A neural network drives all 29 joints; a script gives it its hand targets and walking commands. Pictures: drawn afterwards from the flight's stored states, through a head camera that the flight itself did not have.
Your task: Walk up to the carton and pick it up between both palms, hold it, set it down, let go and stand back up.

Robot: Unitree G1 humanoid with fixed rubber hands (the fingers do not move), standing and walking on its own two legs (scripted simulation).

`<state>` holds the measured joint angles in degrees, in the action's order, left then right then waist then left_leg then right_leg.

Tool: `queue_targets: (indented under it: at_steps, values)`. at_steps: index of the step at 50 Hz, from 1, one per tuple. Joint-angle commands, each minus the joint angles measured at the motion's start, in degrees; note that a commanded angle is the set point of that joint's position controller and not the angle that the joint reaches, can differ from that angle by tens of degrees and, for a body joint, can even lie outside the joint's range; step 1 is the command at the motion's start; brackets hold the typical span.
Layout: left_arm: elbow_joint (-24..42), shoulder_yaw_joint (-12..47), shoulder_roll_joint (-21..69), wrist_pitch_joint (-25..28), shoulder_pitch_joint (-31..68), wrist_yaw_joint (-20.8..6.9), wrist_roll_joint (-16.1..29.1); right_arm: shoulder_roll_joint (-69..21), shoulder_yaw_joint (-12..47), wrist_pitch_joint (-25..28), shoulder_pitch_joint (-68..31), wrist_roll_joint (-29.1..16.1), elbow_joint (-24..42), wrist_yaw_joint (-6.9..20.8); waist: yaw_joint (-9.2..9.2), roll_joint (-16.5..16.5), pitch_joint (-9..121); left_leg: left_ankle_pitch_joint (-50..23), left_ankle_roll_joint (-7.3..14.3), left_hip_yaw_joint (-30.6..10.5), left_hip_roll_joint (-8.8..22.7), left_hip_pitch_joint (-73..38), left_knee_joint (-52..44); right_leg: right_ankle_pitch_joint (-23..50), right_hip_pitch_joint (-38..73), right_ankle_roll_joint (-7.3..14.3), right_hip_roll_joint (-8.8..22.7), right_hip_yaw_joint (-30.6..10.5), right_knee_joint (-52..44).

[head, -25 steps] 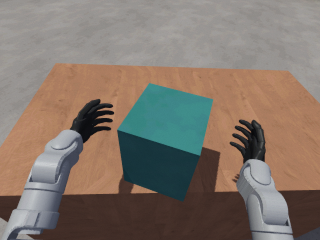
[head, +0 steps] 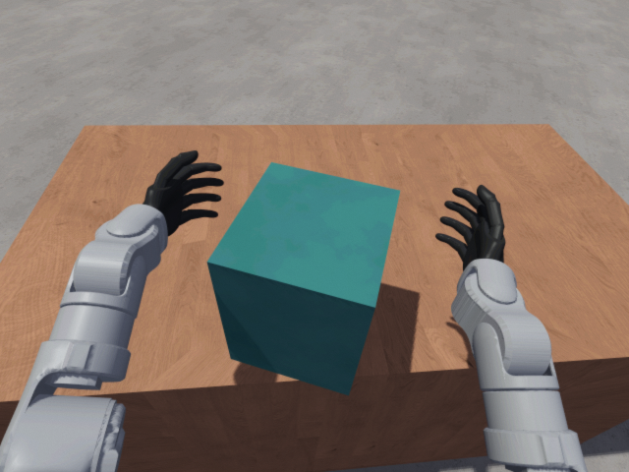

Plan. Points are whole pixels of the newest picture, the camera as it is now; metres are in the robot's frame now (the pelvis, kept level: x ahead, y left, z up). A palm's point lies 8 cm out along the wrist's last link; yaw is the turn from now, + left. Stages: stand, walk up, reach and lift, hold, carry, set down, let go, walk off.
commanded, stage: reach and lift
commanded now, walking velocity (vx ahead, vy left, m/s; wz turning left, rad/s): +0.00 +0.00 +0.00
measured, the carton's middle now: (310, 279) +0.41 +0.00 +0.00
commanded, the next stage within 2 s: none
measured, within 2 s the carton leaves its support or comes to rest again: neither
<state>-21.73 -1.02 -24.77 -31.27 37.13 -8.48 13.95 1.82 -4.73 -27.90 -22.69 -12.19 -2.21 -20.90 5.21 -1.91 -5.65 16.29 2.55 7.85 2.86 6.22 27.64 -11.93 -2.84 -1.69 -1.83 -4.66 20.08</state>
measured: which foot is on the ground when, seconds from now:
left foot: down 0.00-1.00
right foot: down 0.00-1.00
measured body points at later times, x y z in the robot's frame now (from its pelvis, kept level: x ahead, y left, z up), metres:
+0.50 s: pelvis +0.00 +0.00 +0.00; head +0.01 +0.03 +0.45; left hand +0.47 +0.17 +0.16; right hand +0.38 -0.20 +0.14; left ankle +0.00 +0.08 -0.74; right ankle +0.00 -0.15 -0.74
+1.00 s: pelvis +0.00 -0.01 +0.00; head +0.06 +0.03 +0.44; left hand +0.47 +0.15 +0.06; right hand +0.38 -0.21 +0.06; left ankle +0.00 +0.08 -0.74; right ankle +0.00 -0.15 -0.74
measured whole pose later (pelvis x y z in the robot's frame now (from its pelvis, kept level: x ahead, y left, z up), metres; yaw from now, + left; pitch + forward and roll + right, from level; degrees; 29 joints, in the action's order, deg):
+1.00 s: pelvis +0.00 -0.01 +0.00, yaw -1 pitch +11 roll -2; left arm -71.4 -0.9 -19.8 6.6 52.3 -6.6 11.1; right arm 1.9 -2.2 7.5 -36.9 -10.3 -50.8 -16.9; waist 8.8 -1.9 5.4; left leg 13.1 2.4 7.8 2.8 26.3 27.8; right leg -9.9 -23.8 -1.7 -1.8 -4.6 22.2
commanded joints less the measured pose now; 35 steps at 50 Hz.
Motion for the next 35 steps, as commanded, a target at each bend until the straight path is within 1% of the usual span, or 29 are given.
queue_targets:
  at_steps: [1,2,3,5,6,7,8,9,10,12,13,14,16,17,18,19,20,21,22,25,26,27,29,30,31,32,33,34,35]
  values:
    - [-2.1,-6.1,-12.1,4.1,28.4,0.9,-1.5,10.7,-2.2,2.9,-27.2,-0.3,-2.5,0.2,4.17,5.2,22.1,-15.8,-1.8,-6.6,-0.4,-3.4,-8.7,27.8,1.5,0.8,0.7,4.6,-0.3]
    - [-4.2,-5.3,-12.2,4.3,31.7,0.8,-1.4,10.8,-2.5,2.9,-30.1,0.1,-4.4,-0.1,4.78,5.0,21.2,-14.5,-1.5,-6.6,-0.5,-2.6,-8.7,27.6,0.9,0.7,0.8,4.6,-0.5]
    - [-5.8,-5.3,-12.5,4.6,31.2,0.7,-1.2,10.7,-2.1,3.2,-29.8,-0.1,-4.6,0.0,4.71,4.3,22.0,-14.4,-1.5,-6.6,-0.7,-2.2,-8.9,29.0,1.9,0.5,0.9,4.7,-0.3]
    - [-9.5,-5.1,-12.3,5.4,34.6,1.2,-1.5,10.7,-2.3,3.4,-34.0,-0.4,-7.0,0.4,4.43,4.4,21.3,-11.1,-1.1,-6.6,-0.9,-0.5,-9.3,25.7,0.9,0.7,0.9,4.7,-0.6]
    - [-12.2,-4.3,-11.3,5.5,32.7,1.0,-1.7,10.0,-1.7,3.5,-31.9,-0.2,-9.3,0.2,4.95,3.6,20.6,-11.2,-1.0,-6.6,-0.8,-0.6,-9.4,26.2,1.5,0.7,1.1,4.5,-0.7]
    - [-11.7,-5.0,-11.7,6.1,34.5,1.3,-1.5,10.5,-1.9,3.9,-34.3,-0.8,-7.8,0.4,4.25,3.8,22.9,-12.3,-0.9,-6.6,-1.0,-0.9,-9.5,27.1,1.6,0.8,1.0,4.8,-0.5]
    - [-16.0,-4.1,-11.5,6.5,35.7,1.2,-1.6,10.3,-1.7,4.0,-36.1,-0.3,-10.7,0.4,4.92,4.3,21.9,-10.9,-0.7,-6.8,-1.1,-0.5,-9.4,26.0,0.6,0.8,1.0,4.8,-0.8]
    - [-15.6,-3.4,-11.0,7.1,36.1,1.1,-1.4,10.3,-1.3,4.2,-36.0,-0.6,-12.1,0.7,4.93,4.1,22.4,-11.4,-1.0,-7.0,-1.0,-1.2,-9.3,25.4,0.5,1.0,0.8,5.1,-0.8]
    - [-18.7,-3.4,-10.9,7.4,38.1,1.2,-1.9,10.5,-1.4,4.6,-38.4,-0.8,-13.7,0.9,4.86,4.3,22.1,-11.3,-0.9,-7.0,-1.0,-0.4,-8.9,25.3,0.3,1.1,0.9,5.1,-0.7]
    - [-17.5,-2.5,-10.2,8.8,38.7,1.4,-1.9,10.0,-1.3,5.7,-37.5,-0.1,-15.2,0.8,5.91,4.7,25.2,-14.6,-1.3,-7.1,-1.1,-2.5,-8.2,27.7,-0.1,1.0,0.5,5.3,-0.5]
    - [-16.8,-2.7,-10.7,9.4,40.2,1.6,-2.5,9.8,-1.9,6.5,-38.2,-0.3,-15.5,0.8,6.06,5.8,27.3,-15.9,-1.6,-6.9,-1.2,-3.0,-7.6,28.4,-0.4,1.0,0.4,5.6,-0.2]
    - [-17.2,-2.7,-10.7,10.2,41.8,1.9,-2.5,9.4,-0.8,7.3,-40.0,-0.6,-16.0,1.0,5.4,6.0,28.8,-17.0,-1.6,-7.0,-1.2,-3.9,-7.0,28.9,-1.2,1.0,0.3,5.8,0.0]
    - [-21.0,-2.2,-9.5,10.7,41.0,2.0,-2.8,8.8,-0.4,8.4,-39.9,-1.0,-18.5,1.2,5.77,5.7,29.4,-20.0,-2.0,-7.1,-1.1,-5.2,-5.9,30.4,-2.4,0.9,0.1,6.2,0.4]
    - [-23.3,-2.8,-9.5,11.2,40.0,1.9,-3.0,8.5,0.5,8.8,-39.7,-1.0,-19.5,1.1,5.23,4.9,29.7,-20.8,-1.8,-7.1,-1.1,-5.5,-5.8,31.1,-2.2,0.6,0.1,6.1,0.2]
    - [-26.6,-2.4,-9.0,11.4,39.9,1.7,-3.2,8.0,0.3,9.0,-38.9,-0.5,-22.4,1.1,5.95,4.8,28.1,-19.5,-1.6,-7.5,-1.1,-4.8,-5.8,30.3,-2.9,0.5,0.1,6.0,0.2]
    - [-25.5,-2.2,-8.6,12.5,39.5,1.5,-3.5,7.7,1.1,10.1,-38.8,-0.8,-21.9,1.3,5.22,5.6,29.4,-20.6,-1.9,-7.1,-1.2,-5.3,-5.6,30.7,-2.6,0.7,-0.1,6.1,0.2]
    - [-27.5,-2.3,-8.2,13.1,38.5,1.5,-3.9,7.6,1.5,10.8,-38.5,-0.9,-23.3,1.2,5.13,5.4,29.0,-21.3,-2.1,-7.3,-1.3,-5.8,-5.2,31.4,-3.0,0.5,0.2,6.3,0.5]
    - [-28.4,-1.8,-7.9,13.9,38.9,1.2,-4.0,7.1,1.4,11.7,-38.2,-0.9,-25.3,1.1,6.01,5.7,28.1,-20.5,-2.1,-7.5,-1.3,-5.4,-4.9,30.6,-3.8,0.5,0.2,6.2,0.3]
    - [-30.6,-2.5,-7.3,14.4,37.3,1.1,-4.8,6.9,2.4,12.4,-37.1,-1.0,-26.9,1.3,4.93,5.8,26.7,-22.4,-2.4,-7.6,-1.0,-6.4,-4.7,30.0,-4.5,0.6,0.0,6.5,0.2]
    - [-34.0,-1.2,-5.6,18.2,36.0,0.4,-5.1,4.9,3.3,15.8,-36.4,-0.2,-29.4,1.4,5.08,4.8,25.5,-21.3,-2.1,-7.7,-1.0,-5.8,-4.4,27.6,-6.7,0.4,-0.1,6.9,0.1]
    - [-36.8,-0.7,-4.6,20.4,36.1,0.4,-4.9,3.7,3.6,17.0,-35.5,-0.1,-33.3,1.7,5.67,5.4,24.4,-21.2,-2.1,-8.2,-1.0,-5.7,-3.8,25.8,-8.0,0.5,0.4,6.9,-0.1]
    - [-34.2,-0.2,-4.1,22.0,36.6,0.5,-4.9,4.0,3.0,18.8,-35.8,0.3,-31.8,1.7,5.97,6.0,26.6,-23.1,-2.5,-8.0,-0.9,-6.5,-3.4,26.3,-8.3,0.8,0.2,7.2,0.0]
    - [-34.6,0.5,-3.3,25.3,36.7,0.5,-4.6,3.0,2.6,22.3,-34.6,1.1,-32.3,1.9,6.86,6.4,29.4,-25.7,-3.0,-8.3,-0.6,-7.7,-1.8,26.6,-10.0,0.9,-0.2,7.5,0.6]
    - [-35.5,1.0,-2.8,27.1,37.0,0.7,-4.1,2.1,2.7,23.9,-35.1,1.5,-32.4,2.1,6.41,6.6,31.9,-26.0,-3.2,-8.5,-0.8,-7.2,-0.9,26.2,-11.1,1.0,0.0,7.3,0.9]
    - [-35.0,1.5,-2.1,28.5,37.0,1.0,-3.9,2.1,2.4,25.5,-34.6,1.8,-32.5,2.2,7.09,6.6,34.9,-27.7,-3.4,-8.7,-0.6,-8.4,0.1,26.5,-12.3,1.1,-0.2,7.5,0.9]
    - [-38.2,1.7,-1.6,29.6,37.6,1.0,-3.9,1.9,2.4,26.4,-34.8,2.0,-35.8,2.3,6.95,7.1,33.9,-26.4,-3.4,-8.8,-0.6,-7.3,0.3,24.3,-13.8,1.4,-0.2,7.5,0.8]
    - [-39.2,1.0,-1.1,30.5,37.6,1.0,-5.0,1.5,2.7,27.4,-34.2,2.2,-38.2,2.7,6.32,7.3,34.2,-26.5,-3.5,-8.6,-0.5,-8.2,0.5,23.1,-14.9,1.4,-0.3,7.5,0.4]
    - [-43.1,0.7,-0.8,31.4,38.5,1.0,-5.4,1.5,3.3,28.0,-34.8,1.7,-41.1,3.2,5.49,7.1,32.9,-25.0,-3.3,-8.6,-0.2,-6.8,0.7,19.5,-16.4,1.8,-0.3,7.8,0.4]
    - [-41.9,1.7,0.0,32.0,37.9,1.2,-5.1,2.0,3.1,28.9,-34.2,1.7,-41.2,3.3,5.73,8.6,35.3,-25.3,-3.6,-8.5,-0.1,-8.2,0.9,19.0,-17.3,2.2,-0.1,7.7,-0.2]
